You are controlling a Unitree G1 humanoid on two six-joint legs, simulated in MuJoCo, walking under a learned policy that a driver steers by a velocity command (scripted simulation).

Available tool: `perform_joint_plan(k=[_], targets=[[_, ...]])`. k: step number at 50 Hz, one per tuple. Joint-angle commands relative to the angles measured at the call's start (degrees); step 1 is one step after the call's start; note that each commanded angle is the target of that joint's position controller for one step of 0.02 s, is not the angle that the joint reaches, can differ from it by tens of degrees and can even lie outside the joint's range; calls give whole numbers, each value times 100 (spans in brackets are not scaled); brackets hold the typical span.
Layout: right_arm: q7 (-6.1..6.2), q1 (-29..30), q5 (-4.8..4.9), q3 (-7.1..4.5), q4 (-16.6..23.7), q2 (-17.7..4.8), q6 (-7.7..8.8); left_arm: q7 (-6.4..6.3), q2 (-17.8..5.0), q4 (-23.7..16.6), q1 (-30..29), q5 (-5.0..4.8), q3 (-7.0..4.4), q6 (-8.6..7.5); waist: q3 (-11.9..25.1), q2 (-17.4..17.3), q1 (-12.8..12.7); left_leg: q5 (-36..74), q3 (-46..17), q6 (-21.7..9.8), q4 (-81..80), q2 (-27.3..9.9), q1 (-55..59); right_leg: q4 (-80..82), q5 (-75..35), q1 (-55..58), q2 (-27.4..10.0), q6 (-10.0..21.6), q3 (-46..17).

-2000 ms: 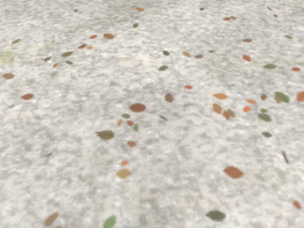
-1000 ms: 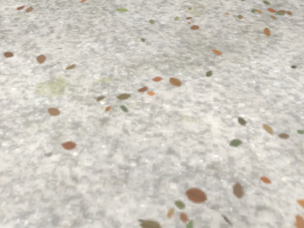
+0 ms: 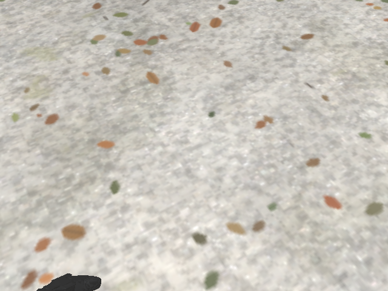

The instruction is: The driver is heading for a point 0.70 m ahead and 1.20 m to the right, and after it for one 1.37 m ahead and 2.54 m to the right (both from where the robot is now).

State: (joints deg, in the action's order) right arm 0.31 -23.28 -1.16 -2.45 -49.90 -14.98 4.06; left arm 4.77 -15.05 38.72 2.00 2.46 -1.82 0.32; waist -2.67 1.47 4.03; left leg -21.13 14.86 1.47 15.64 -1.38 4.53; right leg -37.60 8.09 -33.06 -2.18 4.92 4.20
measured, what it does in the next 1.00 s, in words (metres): walks ahead, turning right: right foot, then left foot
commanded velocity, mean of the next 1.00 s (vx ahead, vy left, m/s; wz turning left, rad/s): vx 0.50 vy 0.00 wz -0.60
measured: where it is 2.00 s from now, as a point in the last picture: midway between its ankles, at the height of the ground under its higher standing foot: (323, 166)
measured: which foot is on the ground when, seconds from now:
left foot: down 0.00-0.04, up 0.06-0.56, down 0.58-1.00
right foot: up 0.00-0.02, down 0.04-0.58, up 0.60-1.00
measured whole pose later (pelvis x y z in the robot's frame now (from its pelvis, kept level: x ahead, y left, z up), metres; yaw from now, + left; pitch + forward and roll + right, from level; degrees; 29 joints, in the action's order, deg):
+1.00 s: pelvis +0.53 -0.11 +0.01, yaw -36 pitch +1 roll +2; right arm 0.0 -23.4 -1.0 -2.6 -48.5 -14.8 4.3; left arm 4.8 -15.7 39.0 3.8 2.1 -2.1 0.3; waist -2.8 2.1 3.7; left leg -17.8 13.3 -0.2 14.5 -0.1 2.4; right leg -42.3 4.0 -36.5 -3.0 3.3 2.0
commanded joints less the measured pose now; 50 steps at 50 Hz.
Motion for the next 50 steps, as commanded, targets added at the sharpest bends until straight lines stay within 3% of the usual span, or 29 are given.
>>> perform_joint_plan(k=[1,2,3,4,5,6,7,8,10,13,18,24,26,28,29,30,31,32,33,34,36,40,46,50], targets=[[72,-72,-5,-266,195,-1180,-67,-86,-502,-295,291,54,-176,-94,332,-761,-455,5966,-186,-672,1296,-1442,31,348,779,973,607,375,407],[77,-13,22,-257,233,-1198,-116,-153,-620,-15,1185,90,-265,-150,845,-572,-867,5754,-40,-568,2542,-1342,-368,773,590,2115,817,552,363],[63,-42,-12,-199,416,-1020,-116,-258,-1068,237,2138,132,-432,-169,1523,22,-1224,3921,-18,-386,4250,-1199,-1575,1008,1202,3646,17,830,-828],[-68,-185,-20,-65,873,-360,-86,-333,-1767,112,1883,7,-584,-136,1901,1423,-735,-1125,-329,-20,6139,-75,-4138,1500,1183,5192,-1643,1577,-3914],[-65,570,-81,-157,999,-867,-58,-373,-1668,37,2187,-150,-593,-87,1987,461,-1191,-924,-1485,-35,6565,10,-4751,1996,626,5191,-1726,1673,-4619],[-85,878,15,-133,1109,-788,-3,-427,-1478,189,1966,-167,-546,-81,1190,235,-1007,-257,-1605,-101,6375,-291,-5011,1974,-137,4643,-1563,1568,-3580],[-68,789,23,-87,1037,-711,49,-449,-1162,238,1747,-195,-463,-107,672,-34,-741,99,-1577,-115,5800,-478,-4689,2028,-952,3814,-1294,1371,-2988],[-61,718,-38,-92,976,-701,8,-466,-1004,215,1496,-205,-413,-146,452,-123,-500,152,-1609,-83,5424,-590,-4308,2108,-1394,3242,-983,1196,-2560],[-88,426,-166,-90,904,-678,-192,-453,-809,166,1264,-241,-334,-232,496,5,-217,140,-1611,38,5076,-617,-3715,2278,-1833,2615,-675,1141,-2153],[-132,684,-165,-71,998,-539,-326,-421,-946,274,1517,-229,-379,-328,380,-28,-235,545,-1502,156,4544,-550,-3843,2510,-1564,2323,-463,1160,-2032],[-144,1824,-138,-47,1334,-509,-314,-426,-966,452,2113,-237,-399,-344,51,117,-638,1616,-1557,219,3271,-444,-4455,2597,-1148,2681,-362,980,-2232],[-188,2684,-58,16,1676,-531,-186,-517,-1078,566,2577,-170,-430,-334,5,212,-928,1802,-1582,70,2128,-69,-4228,2038,-2064,3291,-466,831,-2548],[-161,2386,-42,-11,1637,-637,-143,-555,-1162,520,2369,-159,-448,-329,38,297,-717,1546,-1631,-59,1714,57,-3482,1804,-2276,3152,-493,630,-2683],[-53,1346,-36,-115,1324,-854,-81,-519,-1244,463,2046,-164,-454,-359,438,223,-204,1191,-1485,-254,1327,341,-1849,860,-3112,2733,-226,366,-2584],[23,566,-98,-196,1165,-1078,-1,-463,-1120,452,1984,-219,-415,-402,934,-128,197,1153,-1823,-448,1064,-72,-605,-351,-2727,2239,171,212,-2262],[127,-232,-242,-305,1186,-1560,17,-447,-590,247,2186,-354,-276,-445,1878,-949,367,-248,-3590,-798,788,-1639,881,-2129,-620,1192,665,25,-1662],[98,66,-212,-363,1196,-1807,-65,-455,-545,129,2675,-301,-246,-411,2050,-1992,-113,-337,-5946,-1281,31,-2517,1128,-3038,2497,-64,1170,-41,-1221],[72,470,-113,-273,1236,-1225,-114,-497,-875,349,2472,-107,-288,-307,1199,-989,-255,-950,-5580,-1281,46,-2325,323,-3472,1963,-383,594,1,-1237],[48,773,-66,-164,1258,-781,-116,-432,-874,360,2088,-77,-294,-274,569,-426,-261,-711,-4620,-1186,-69,-2019,-425,-3323,1469,-284,410,-27,-1137],[33,937,-79,-112,1225,-611,-106,-379,-761,343,1917,-85,-277,-243,302,-394,-341,-55,-3828,-1051,-219,-1719,-849,-3081,1224,-158,241,-68,-1055],[37,836,-45,-91,1060,-572,-22,-277,-670,348,1865,-24,-262,-120,147,-753,-423,1076,-2858,-946,-381,-1397,-1245,-2921,1080,37,86,-157,-919],[-45,575,35,-143,840,-655,156,-154,-529,104,1324,-31,-212,-29,136,-712,-430,2293,-1997,-1056,-592,-1428,-1086,-2753,533,-442,-27,-234,-835],[-48,333,23,-166,593,-698,133,-15,-279,-291,141,-61,-68,-81,-100,-665,-226,2805,-829,-896,-642,-1164,-957,-972,-665,-409,-85,-270,-342],[12,9,25,-219,399,-892,65,32,-306,-492,-373,-13,-46,-75,-229,-646,-105,3334,-528,-783,-452,-1376,-443,-77,-309,-117,-1,-31,63]])
Keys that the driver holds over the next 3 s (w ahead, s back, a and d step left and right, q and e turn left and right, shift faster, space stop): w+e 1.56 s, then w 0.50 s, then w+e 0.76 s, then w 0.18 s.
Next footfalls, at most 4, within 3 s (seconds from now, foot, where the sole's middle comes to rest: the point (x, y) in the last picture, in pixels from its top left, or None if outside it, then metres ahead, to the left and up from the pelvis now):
0.04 right None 0.18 -0.09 -0.77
0.58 left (188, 268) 0.53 0.01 -0.77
1.10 right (277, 228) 0.65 -0.32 -0.77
1.64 left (293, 153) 0.98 -0.45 -0.77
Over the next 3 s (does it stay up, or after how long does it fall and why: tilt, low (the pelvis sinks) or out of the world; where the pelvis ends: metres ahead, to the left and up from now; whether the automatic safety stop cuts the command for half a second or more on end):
stays up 1.09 -1.01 0.01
